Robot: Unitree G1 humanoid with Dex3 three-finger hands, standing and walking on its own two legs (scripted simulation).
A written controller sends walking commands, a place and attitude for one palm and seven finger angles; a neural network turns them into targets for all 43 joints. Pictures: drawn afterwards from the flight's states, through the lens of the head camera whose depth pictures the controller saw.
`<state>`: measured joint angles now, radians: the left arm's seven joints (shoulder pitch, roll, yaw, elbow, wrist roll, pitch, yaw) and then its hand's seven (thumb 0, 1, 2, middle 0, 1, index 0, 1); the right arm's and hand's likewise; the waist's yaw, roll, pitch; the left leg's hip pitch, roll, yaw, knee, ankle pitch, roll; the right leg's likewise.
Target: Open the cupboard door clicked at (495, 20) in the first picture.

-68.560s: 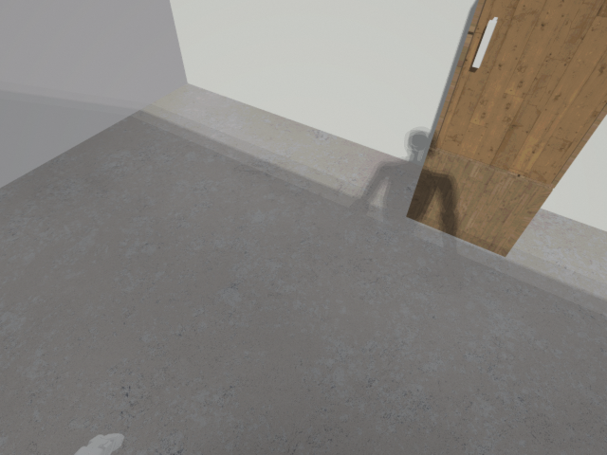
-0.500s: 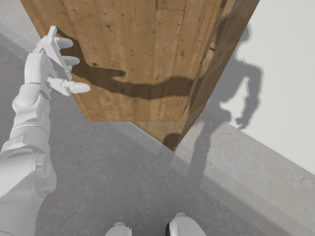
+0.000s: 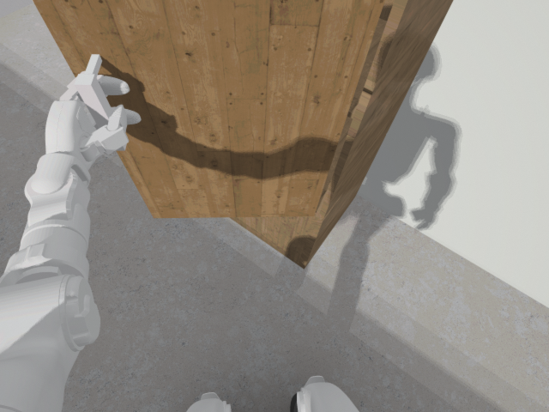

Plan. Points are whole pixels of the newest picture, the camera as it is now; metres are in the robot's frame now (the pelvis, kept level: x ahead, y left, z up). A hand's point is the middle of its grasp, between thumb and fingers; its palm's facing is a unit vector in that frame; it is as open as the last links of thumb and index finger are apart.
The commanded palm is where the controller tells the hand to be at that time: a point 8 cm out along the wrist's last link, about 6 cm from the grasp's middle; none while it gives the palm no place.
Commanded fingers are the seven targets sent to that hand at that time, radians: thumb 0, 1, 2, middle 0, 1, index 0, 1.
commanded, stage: pull the door open along its arc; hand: left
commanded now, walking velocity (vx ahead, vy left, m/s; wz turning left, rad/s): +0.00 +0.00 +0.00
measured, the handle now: (107, 105) +0.54 +0.21 +0.10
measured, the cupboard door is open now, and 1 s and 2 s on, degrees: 38 76 80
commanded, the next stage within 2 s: open thumb and fingers to let go in 1.08 s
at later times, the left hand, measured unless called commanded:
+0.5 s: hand (120, 166) +0.43 +0.18 +0.10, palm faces -0.06 -1.00 +0.00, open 5.6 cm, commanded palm +0.38 +0.23 +0.10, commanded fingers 0.00 0.90 0.90 -0.40 -1.35 -0.40 -1.35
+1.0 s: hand (193, 273) +0.28 +0.08 +0.10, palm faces +0.36 -0.93 +0.04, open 5.6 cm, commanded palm +0.21 +0.12 +0.10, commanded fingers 0.00 0.90 0.90 -0.40 -1.35 -0.40 -1.35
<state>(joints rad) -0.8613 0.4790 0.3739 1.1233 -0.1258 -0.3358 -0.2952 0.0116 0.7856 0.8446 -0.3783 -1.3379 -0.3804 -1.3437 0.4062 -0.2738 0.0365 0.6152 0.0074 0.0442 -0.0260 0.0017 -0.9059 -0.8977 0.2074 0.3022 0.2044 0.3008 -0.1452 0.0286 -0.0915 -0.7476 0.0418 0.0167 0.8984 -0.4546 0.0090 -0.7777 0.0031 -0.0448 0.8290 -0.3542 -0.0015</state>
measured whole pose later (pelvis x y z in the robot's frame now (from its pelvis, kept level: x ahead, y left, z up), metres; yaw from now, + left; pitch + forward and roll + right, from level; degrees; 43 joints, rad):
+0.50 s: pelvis +0.01 +0.00 +0.01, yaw -1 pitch +14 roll -1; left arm -0.49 0.35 0.33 0.76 -0.21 -0.31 -0.30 0.02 0.76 0.78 -0.38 -1.35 -0.37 -1.35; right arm 0.39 -0.26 0.02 0.56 0.03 0.06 -0.01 0.00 -0.91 -0.90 0.21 0.30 0.20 0.30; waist -0.10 0.04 -0.12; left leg -0.61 0.04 0.05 0.82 -0.45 0.01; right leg -0.67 0.01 -0.02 0.77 -0.35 0.00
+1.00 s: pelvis +0.01 -0.02 +0.02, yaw +2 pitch +5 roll +0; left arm 0.20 -0.09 -0.18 -0.08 0.03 -0.09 0.43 0.02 0.73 0.78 -0.34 -1.35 -0.40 -1.35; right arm 0.19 -0.18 0.03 0.51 -0.04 0.03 0.01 0.01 -0.91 -0.90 0.21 0.30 0.20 0.30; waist 0.01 0.04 -0.09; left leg -0.43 0.02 0.00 0.76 -0.42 -0.02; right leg -0.48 -0.02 -0.07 0.76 -0.37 -0.02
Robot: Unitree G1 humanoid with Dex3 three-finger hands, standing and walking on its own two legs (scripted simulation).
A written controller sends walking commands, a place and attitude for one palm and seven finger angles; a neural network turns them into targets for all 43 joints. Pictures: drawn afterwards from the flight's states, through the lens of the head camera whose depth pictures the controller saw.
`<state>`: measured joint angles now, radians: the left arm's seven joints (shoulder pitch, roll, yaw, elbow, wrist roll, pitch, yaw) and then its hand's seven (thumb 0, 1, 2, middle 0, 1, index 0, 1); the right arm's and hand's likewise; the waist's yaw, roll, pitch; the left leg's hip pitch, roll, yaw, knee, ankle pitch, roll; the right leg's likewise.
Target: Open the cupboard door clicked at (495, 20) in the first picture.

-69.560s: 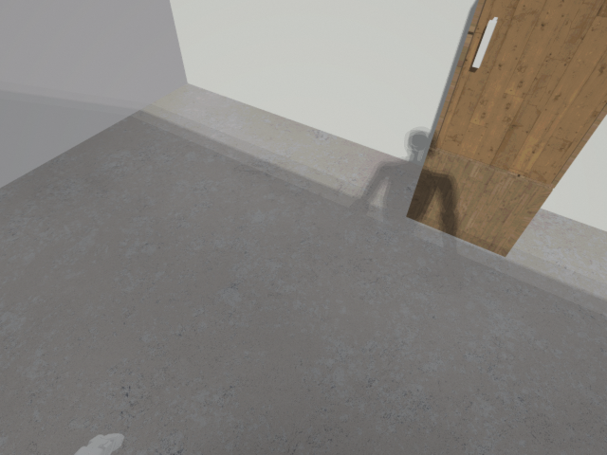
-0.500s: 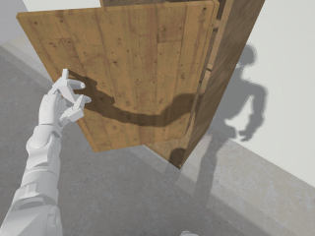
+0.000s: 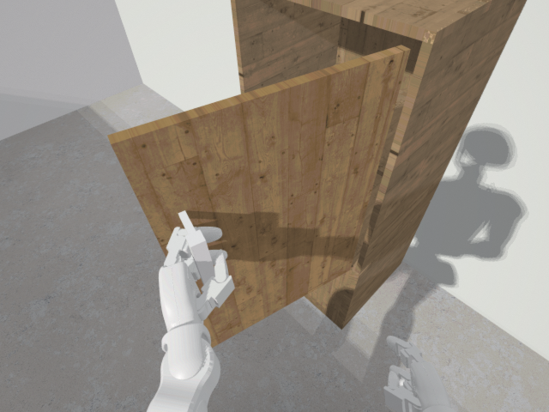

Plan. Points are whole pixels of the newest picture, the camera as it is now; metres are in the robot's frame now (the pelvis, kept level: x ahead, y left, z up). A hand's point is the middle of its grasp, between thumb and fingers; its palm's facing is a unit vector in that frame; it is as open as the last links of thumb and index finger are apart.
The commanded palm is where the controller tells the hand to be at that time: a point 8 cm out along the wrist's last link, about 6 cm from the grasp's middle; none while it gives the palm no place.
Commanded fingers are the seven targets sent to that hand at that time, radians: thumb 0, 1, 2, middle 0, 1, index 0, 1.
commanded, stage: pull the door open along its arc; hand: left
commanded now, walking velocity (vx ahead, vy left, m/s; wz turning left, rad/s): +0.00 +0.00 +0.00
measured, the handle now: (199, 254) +0.31 +0.13 +0.08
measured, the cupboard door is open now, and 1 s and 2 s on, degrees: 76 80 82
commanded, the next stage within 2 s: open thumb and fingers to let go in 0.08 s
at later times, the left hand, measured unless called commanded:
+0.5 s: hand (240, 292) +0.26 +0.06 +0.09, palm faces +0.34 -0.94 -0.01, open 8.4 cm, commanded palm +0.21 +0.11 +0.08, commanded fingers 0.00 -0.29 0.39 -0.31 -1.22 -0.31 -1.22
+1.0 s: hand (238, 295) +0.25 +0.07 +0.09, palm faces +0.27 -0.96 -0.01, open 14.9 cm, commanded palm +0.21 +0.11 +0.08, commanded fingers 0.00 -0.50 0.30 -0.15 -0.30 -0.15 -0.30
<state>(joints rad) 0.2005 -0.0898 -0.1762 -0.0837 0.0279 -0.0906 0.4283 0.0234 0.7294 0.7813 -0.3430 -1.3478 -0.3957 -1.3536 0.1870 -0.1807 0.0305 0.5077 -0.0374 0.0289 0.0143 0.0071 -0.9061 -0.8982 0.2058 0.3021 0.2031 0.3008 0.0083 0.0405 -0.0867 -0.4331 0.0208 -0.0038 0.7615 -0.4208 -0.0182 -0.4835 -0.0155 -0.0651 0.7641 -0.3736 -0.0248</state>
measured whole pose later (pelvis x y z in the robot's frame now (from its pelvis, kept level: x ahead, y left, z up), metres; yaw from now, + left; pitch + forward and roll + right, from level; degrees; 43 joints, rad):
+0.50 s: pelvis -0.01 -0.03 +0.00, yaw +2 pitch +4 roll +1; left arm 0.25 -0.07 -0.22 -0.12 0.05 -0.13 0.44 0.02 0.31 0.65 -0.35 -1.29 -0.36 -1.29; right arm 0.20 -0.21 0.02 0.55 -0.06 0.02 -0.03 0.01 -0.91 -0.90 0.20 0.30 0.20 0.30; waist 0.01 0.05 -0.06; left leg -0.42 0.03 -0.04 0.76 -0.41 -0.04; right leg -0.47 -0.01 -0.10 0.79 -0.39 -0.06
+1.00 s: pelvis -0.02 +0.00 +0.00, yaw +1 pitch +3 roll +0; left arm 0.20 -0.05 -0.30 -0.09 0.07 -0.09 0.49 -0.01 -0.49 0.31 -0.31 -0.73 -0.29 -0.75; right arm 0.18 -0.18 0.03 0.53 -0.06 0.02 -0.01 0.01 -0.91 -0.90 0.21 0.30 0.20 0.30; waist 0.01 0.05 -0.05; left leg -0.43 0.01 -0.02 0.80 -0.42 -0.02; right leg -0.47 -0.02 -0.07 0.80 -0.37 -0.03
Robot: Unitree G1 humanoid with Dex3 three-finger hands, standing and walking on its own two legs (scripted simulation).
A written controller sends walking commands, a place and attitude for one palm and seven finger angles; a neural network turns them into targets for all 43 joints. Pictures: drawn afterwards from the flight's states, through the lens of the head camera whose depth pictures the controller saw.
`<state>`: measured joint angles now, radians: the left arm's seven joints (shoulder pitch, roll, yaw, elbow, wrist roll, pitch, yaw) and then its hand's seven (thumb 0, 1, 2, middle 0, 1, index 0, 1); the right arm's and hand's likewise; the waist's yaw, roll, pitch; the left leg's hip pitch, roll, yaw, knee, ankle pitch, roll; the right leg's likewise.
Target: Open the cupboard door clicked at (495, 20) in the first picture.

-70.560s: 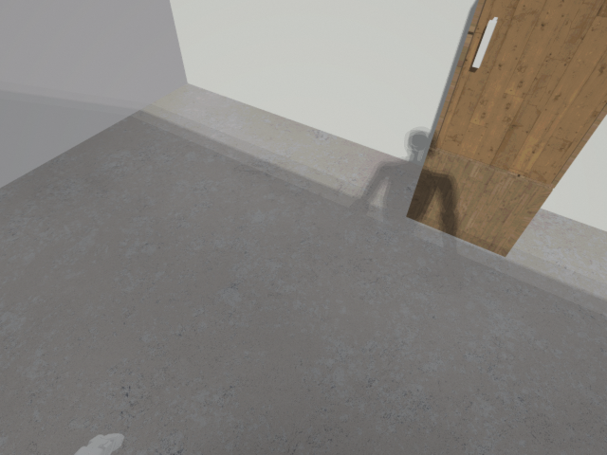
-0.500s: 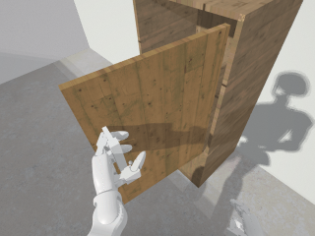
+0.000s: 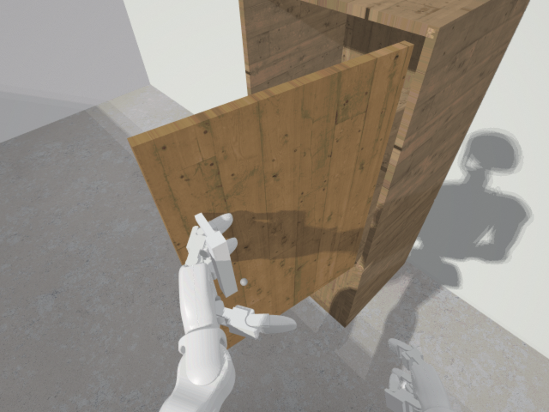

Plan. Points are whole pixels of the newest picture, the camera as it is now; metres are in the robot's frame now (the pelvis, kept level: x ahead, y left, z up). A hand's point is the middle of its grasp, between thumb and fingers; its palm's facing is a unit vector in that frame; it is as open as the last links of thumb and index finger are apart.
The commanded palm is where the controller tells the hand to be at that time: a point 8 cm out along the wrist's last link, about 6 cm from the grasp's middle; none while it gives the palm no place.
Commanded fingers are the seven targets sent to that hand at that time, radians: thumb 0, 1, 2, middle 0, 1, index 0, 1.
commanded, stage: slide the hand sideways off the handle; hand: left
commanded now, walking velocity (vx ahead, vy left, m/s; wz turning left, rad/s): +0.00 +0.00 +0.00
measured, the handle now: (215, 256) +0.31 +0.11 +0.09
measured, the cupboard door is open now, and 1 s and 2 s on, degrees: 80 82 81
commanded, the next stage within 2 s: draw the hand back to the body in 1.30 s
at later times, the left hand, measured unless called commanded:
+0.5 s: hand (241, 304) +0.24 +0.06 +0.09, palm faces -0.17 -0.98 +0.00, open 16.1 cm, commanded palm +0.21 +0.13 +0.08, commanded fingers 0.00 -0.50 0.30 -0.15 -0.30 -0.15 -0.30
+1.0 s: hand (196, 331) +0.20 +0.11 +0.08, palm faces -0.09 -0.99 -0.06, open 16.0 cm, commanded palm +0.17 +0.18 +0.08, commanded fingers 0.00 -0.50 0.30 -0.15 -0.30 -0.15 -0.30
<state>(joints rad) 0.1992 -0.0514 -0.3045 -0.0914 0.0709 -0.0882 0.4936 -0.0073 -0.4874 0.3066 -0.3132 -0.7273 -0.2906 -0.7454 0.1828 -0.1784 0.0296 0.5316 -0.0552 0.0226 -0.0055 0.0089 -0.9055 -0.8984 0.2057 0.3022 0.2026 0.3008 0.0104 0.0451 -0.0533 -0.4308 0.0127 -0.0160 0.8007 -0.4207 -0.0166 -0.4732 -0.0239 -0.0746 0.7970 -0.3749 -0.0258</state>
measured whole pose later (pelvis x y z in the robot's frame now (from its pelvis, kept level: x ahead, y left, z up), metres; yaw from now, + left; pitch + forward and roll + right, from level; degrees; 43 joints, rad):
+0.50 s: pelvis -0.01 +0.01 +0.00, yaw -1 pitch +3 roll +0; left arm 0.22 0.06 -0.24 -0.14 -0.05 -0.10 0.02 -0.01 -0.50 0.30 -0.19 -0.34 -0.20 -0.34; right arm 0.24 -0.20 0.06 0.49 0.00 -0.08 -0.02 0.01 -0.91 -0.90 0.21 0.30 0.20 0.30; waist 0.01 0.03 -0.04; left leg -0.45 0.00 0.01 0.81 -0.41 0.00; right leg -0.50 -0.04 -0.05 0.81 -0.36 -0.01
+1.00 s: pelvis +0.02 -0.01 -0.01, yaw +0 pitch +6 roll +0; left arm 0.57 0.17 -0.06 -0.35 -0.14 -0.20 -0.13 -0.01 -0.50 0.30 -0.21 -0.33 -0.20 -0.33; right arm 0.27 -0.23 0.03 0.45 0.01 -0.11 -0.04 0.01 -0.90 -0.90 0.21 0.30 0.20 0.30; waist 0.02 0.04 -0.07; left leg -0.49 0.02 -0.01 0.86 -0.48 -0.02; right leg -0.54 -0.01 -0.07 0.87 -0.43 -0.03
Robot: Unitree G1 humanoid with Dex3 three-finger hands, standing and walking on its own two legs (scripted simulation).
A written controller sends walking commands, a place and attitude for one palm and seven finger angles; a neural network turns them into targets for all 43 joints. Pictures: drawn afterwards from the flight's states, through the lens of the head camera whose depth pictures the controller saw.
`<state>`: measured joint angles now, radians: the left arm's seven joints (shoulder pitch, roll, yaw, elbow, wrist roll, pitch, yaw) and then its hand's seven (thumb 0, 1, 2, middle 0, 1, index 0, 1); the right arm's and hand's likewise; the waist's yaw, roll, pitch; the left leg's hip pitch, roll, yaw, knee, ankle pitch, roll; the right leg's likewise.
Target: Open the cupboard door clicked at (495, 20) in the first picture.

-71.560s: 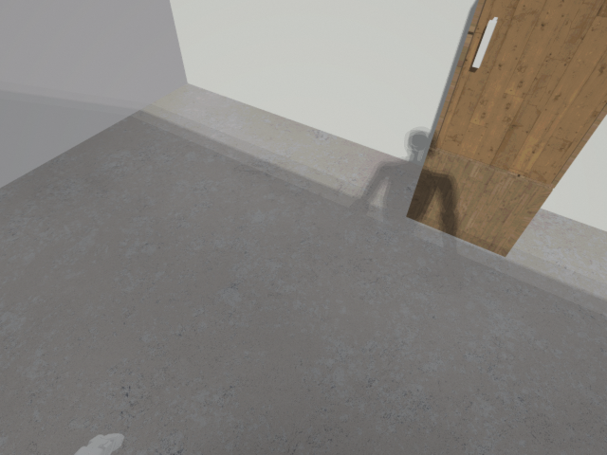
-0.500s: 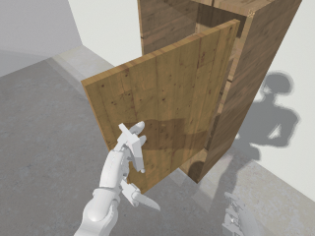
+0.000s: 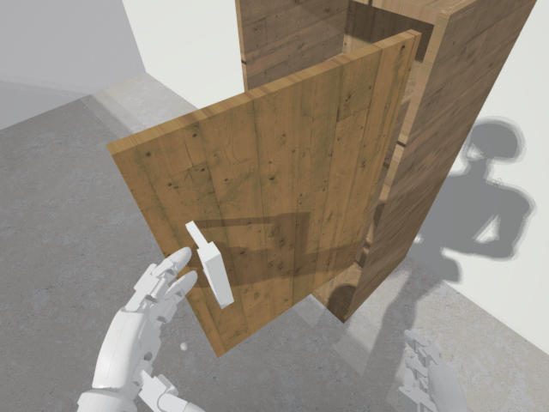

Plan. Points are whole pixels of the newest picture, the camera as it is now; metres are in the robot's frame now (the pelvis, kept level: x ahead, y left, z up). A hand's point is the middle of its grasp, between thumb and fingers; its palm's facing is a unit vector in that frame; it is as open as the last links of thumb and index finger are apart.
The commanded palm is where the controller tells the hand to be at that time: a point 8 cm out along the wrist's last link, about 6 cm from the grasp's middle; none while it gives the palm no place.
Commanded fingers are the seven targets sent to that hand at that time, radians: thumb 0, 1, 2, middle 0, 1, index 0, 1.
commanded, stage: slide the hand sideways off the handle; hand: left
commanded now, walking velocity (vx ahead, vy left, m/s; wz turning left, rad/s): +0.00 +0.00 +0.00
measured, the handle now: (209, 266) +0.28 +0.11 +0.10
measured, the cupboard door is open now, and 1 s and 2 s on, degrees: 82 81 81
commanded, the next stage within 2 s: draw the hand back to the body in 0.30 s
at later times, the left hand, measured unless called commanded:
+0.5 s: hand (144, 361) +0.17 +0.16 +0.09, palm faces -0.11 -0.99 -0.04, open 16.3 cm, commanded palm +0.13 +0.23 +0.11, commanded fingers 0.00 -0.50 0.30 -0.15 -0.30 -0.15 -0.30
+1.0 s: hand (67, 333) +0.18 +0.23 +0.14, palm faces +0.12 -0.96 -0.25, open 15.7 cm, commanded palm +0.13 +0.28 +0.15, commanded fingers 0.00 -0.12 0.47 -0.16 -0.30 -0.16 -0.30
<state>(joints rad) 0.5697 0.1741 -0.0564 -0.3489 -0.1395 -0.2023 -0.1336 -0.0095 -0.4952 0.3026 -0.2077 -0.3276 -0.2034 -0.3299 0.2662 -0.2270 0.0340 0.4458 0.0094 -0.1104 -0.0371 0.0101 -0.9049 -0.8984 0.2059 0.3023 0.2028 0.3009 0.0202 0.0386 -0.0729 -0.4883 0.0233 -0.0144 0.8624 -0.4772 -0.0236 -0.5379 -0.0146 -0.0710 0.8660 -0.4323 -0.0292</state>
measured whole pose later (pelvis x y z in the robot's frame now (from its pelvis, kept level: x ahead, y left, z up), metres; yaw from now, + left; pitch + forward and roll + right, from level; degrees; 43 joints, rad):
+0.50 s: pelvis -0.01 +0.02 -0.01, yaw +1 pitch +6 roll -1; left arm 0.57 0.21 0.04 -0.35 -0.23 -0.22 -0.26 -0.01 -0.50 0.30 -0.15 -0.30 -0.16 -0.31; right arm 0.26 -0.23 0.03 0.46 0.03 -0.18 -0.07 0.01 -0.90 -0.90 0.21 0.30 0.20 0.30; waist 0.02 0.04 -0.08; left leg -0.55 0.02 -0.03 0.94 -0.50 0.00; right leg -0.57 -0.02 -0.08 0.90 -0.43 -0.01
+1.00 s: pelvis -0.01 +0.04 +0.01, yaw +0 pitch +1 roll -2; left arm 0.55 0.31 0.16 -0.48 -0.13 -0.03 -0.07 -0.01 -0.39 0.35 -0.15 -0.30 -0.16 -0.30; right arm 0.26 -0.22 0.07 0.50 0.02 -0.21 -0.09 0.01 -0.90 -0.90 0.21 0.30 0.20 0.30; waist 0.05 0.04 -0.06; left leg -0.36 0.01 -0.01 0.78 -0.44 0.02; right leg -0.37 -0.03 -0.07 0.72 -0.35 0.01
